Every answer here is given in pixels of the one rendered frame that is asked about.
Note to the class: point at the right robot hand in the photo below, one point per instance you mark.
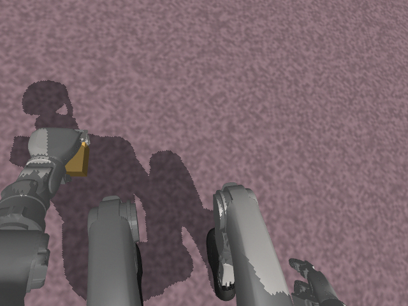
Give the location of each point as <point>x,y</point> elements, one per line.
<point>316,291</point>

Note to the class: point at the small box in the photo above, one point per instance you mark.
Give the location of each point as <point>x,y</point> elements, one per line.
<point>78,165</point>

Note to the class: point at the left robot arm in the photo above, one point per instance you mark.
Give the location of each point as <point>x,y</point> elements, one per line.
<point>23,242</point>

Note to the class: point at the left robot hand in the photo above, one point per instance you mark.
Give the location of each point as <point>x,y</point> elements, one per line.
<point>59,143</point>

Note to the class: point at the right robot foot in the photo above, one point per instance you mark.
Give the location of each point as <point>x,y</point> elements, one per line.
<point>224,293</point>

